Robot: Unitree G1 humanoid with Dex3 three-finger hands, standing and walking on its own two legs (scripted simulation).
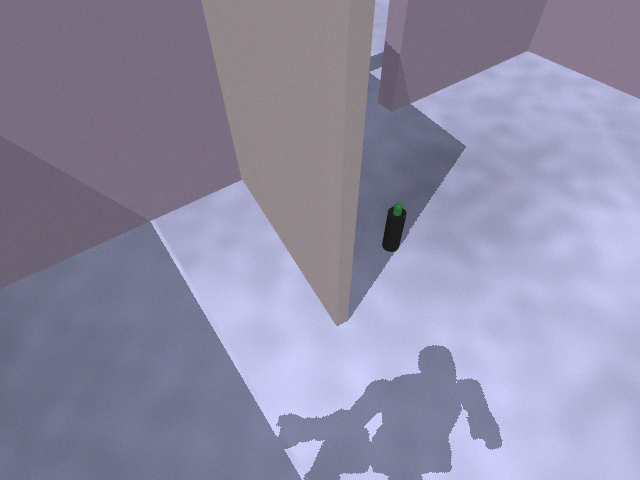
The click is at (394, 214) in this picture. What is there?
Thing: necked bottle
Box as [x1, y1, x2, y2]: [382, 203, 405, 251]
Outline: 400,203 396,203 393,207 391,207 388,210 382,243 383,247 388,251 393,251 397,249 405,218 405,211
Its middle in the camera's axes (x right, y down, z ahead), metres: +0.29 -0.05 +1.51
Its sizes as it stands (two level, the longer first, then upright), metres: 0.069 0.069 0.242
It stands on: the floor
